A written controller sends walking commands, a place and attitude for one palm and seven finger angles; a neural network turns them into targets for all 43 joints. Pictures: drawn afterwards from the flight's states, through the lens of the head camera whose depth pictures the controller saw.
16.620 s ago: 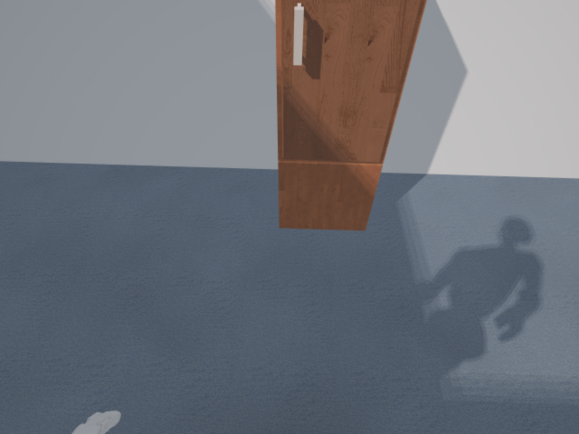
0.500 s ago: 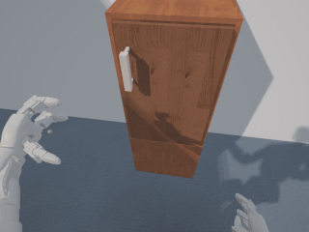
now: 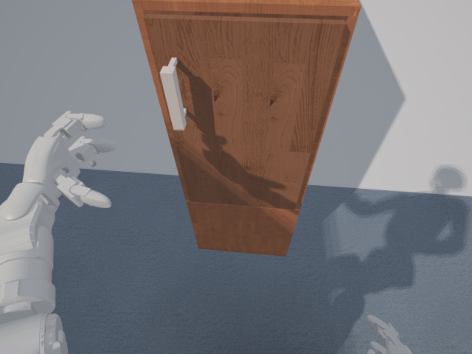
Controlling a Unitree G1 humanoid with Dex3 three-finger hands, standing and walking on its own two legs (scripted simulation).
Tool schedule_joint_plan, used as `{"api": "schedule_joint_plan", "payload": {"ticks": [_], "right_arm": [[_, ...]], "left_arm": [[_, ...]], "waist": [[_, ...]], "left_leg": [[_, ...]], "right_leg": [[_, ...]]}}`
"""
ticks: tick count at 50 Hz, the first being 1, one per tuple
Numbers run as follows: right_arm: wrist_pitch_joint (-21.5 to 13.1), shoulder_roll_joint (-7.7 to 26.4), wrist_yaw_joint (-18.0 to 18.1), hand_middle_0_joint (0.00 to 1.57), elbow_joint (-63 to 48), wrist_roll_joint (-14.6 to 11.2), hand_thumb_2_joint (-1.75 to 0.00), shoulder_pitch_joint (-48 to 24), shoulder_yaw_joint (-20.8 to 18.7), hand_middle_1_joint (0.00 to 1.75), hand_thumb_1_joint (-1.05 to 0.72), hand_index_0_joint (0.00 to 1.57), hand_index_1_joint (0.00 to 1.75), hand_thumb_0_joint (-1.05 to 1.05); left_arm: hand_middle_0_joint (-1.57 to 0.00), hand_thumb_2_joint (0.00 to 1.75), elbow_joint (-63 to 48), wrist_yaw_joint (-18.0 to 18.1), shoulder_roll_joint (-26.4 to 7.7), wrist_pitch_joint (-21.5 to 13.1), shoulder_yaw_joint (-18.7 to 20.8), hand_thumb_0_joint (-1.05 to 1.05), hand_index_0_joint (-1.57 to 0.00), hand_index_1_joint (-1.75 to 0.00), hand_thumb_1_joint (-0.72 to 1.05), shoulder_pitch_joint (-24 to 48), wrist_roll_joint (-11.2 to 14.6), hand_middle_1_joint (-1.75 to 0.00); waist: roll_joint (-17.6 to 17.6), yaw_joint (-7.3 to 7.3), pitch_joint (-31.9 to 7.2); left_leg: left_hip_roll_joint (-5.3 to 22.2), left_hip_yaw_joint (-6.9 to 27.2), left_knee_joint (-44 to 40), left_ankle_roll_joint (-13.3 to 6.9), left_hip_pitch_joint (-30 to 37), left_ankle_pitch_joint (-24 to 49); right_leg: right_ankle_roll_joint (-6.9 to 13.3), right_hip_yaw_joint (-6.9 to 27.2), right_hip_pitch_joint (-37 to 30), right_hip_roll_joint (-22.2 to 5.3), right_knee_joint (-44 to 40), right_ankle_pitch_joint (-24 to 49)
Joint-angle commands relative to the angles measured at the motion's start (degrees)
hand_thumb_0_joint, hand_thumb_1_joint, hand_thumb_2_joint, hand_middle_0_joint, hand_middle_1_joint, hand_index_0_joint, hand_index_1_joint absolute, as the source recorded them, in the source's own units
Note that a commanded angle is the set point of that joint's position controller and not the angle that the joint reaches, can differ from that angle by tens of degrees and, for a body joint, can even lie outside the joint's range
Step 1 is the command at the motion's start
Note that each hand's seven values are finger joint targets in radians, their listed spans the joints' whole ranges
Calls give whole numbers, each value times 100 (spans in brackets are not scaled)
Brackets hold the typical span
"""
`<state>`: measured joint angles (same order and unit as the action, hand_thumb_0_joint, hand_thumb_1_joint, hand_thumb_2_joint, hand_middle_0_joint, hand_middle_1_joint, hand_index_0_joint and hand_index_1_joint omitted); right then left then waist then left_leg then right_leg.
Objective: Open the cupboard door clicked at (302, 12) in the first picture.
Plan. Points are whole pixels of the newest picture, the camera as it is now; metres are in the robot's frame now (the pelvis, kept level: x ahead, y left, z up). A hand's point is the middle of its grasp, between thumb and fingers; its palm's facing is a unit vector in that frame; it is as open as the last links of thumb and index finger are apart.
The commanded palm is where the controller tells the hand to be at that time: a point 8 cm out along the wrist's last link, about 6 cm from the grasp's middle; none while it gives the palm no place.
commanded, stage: move the hooked fingers beside the handle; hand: left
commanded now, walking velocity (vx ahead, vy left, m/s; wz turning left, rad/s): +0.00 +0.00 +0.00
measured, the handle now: (176, 94) +0.59 +0.15 +0.11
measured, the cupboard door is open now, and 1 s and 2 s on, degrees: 0 0 0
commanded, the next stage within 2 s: slide the fingers in behind the handle in 1.90 s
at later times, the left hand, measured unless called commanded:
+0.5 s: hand (113, 133) +0.44 +0.24 +0.13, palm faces -0.06 -1.00 -0.02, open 14.0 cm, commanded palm +0.43 +0.29 +0.13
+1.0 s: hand (139, 101) +0.54 +0.21 +0.13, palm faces -0.09 -1.00 -0.01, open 14.0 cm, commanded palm +0.52 +0.27 +0.12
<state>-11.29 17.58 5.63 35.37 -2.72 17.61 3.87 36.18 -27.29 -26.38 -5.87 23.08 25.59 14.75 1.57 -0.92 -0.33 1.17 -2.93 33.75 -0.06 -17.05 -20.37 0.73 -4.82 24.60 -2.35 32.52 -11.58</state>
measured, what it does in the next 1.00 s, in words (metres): stands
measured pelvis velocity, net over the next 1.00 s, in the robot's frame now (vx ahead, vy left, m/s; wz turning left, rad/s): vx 0.00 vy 0.01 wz -0.02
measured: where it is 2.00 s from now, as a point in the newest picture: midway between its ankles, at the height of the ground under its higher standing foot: outside the picture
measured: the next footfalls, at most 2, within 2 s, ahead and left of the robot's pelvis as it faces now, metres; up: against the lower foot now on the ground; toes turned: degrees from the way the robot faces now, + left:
none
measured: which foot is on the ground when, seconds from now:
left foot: down 0.00-1.00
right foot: down 0.00-1.00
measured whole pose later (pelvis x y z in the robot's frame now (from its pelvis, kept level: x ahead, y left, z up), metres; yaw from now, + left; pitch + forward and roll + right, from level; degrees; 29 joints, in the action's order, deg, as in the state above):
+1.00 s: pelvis +0.00 +0.01 -0.02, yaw -1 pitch +17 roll -1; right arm -1.2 17.7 3.0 36.8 -0.4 25.2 3.8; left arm 73.8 -24.1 -39.8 -14.2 25.2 63.7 4.4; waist 0.4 -11.3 -1.9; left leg 2.0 -3.3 42.9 -1.2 -36.2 -23.5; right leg -0.1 -4.2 42.1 -1.8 37.1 -11.6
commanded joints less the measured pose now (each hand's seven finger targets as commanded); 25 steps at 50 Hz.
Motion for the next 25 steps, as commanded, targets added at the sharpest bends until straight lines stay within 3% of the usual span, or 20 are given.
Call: {"api": "schedule_joint_plan", "payload": {"ticks": [1,4,6,7,9,12,16,17,19,20,23,24,25], "right_arm": [[-228,782,44,20,-726,-15,-90,-40,-343,30,-90,20,30,0],[-171,793,45,20,-681,-7,-90,17,-344,30,-90,20,30,0],[-108,823,33,20,-628,-8,-90,116,-350,30,-90,20,30,0],[-85,813,26,20,-610,-4,-90,140,-345,30,-90,20,30,0],[-27,848,-1,20,-602,22,-90,223,-362,30,-90,20,30,0],[63,861,-30,20,-572,15,-90,310,-364,30,-90,20,30,0],[187,904,-73,20,-566,28,-90,440,-388,30,-90,20,30,0],[215,898,-88,20,-569,34,-90,465,-388,30,-90,20,30,0],[285,941,-101,20,-584,32,-90,529,-402,30,-90,20,30,0],[313,911,-103,20,-579,15,-90,519,-398,30,-90,20,30,0],[384,944,-99,20,-479,20,-90,658,-411,30,-90,20,30,0],[403,950,-90,20,-484,30,-90,678,-414,30,-90,20,30,0],[422,949,-88,20,-461,30,-90,710,-425,30,-90,20,30,0]], "left_arm": [[-30,30,-862,0,-1730,-441,369,0,-30,-120,-50,2519,150,-120],[-30,30,-686,19,-1703,-525,253,0,-30,-120,-50,2986,99,-120],[-30,30,-342,45,-1950,-529,393,0,-30,-120,-50,3053,14,-120],[-30,30,-262,33,-1767,-553,206,0,-30,-120,-50,3234,-7,-120],[-30,30,-33,48,-2049,-606,447,0,-30,-120,-50,3200,-28,-120],[-30,30,298,25,-1979,-686,283,0,-30,-120,-50,3620,-91,-120],[-30,30,563,-1,-2358,-823,553,0,-30,-120,-50,3730,-117,-120],[-30,30,647,-26,-2245,-847,455,0,-30,-120,-50,3811,-123,-120],[-30,30,786,-55,-2477,-900,626,0,-30,-120,-50,3769,-129,-120],[-30,30,814,-75,-2300,-906,422,0,-30,-120,-50,3959,-142,-120],[-30,30,1146,-80,-2256,-950,243,0,-30,-120,-50,4456,-250,-120],[-30,30,1095,-65,-2284,-1003,245,0,-30,-120,-50,4683,-235,-120],[-30,30,1107,-69,-2349,-1024,239,0,-30,-120,-50,4803,-281,-120]], "waist": [[11,-66,-1746],[82,-125,-1778],[97,-128,-1846],[152,-179,-1876],[5,-120,-1989],[66,-218,-2019],[51,-183,-2266],[39,-231,-2267],[-70,-170,-2320],[49,-271,-2270],[164,-428,-2005],[118,-463,-2096],[315,-466,-2247]], "left_leg": [[-130,242,-478,-74,-315,1415],[-143,239,-450,-79,-318,1431],[-137,249,-410,-75,-442,1403],[-144,233,-389,-79,-436,1400],[-135,234,-324,-89,-543,1499],[-138,216,-275,-91,-703,1384],[-133,194,-161,-100,-824,1569],[-130,180,-153,-106,-843,1546],[-124,191,-123,-107,-962,1578],[-128,175,-120,-117,-951,1508],[-112,210,-98,-116,-1012,1231],[-115,224,-71,-127,-966,1298],[-125,221,-45,-118,-948,1245]], "right_leg": [[67,328,-1449,148,-143,1106],[79,336,-1385,154,-111,1119],[72,340,-1380,136,-66,1121],[68,351,-1332,131,-52,1153],[74,374,-1449,145,11,1283],[57,406,-1364,123,62,1272],[57,448,-1507,132,180,1574],[49,453,-1463,134,183,1583],[59,459,-1531,149,246,1619],[39,463,-1403,144,224,1574],[37,426,-974,159,166,1196],[45,435,-1010,181,190,1235],[37,459,-1004,169,192,1184]]}}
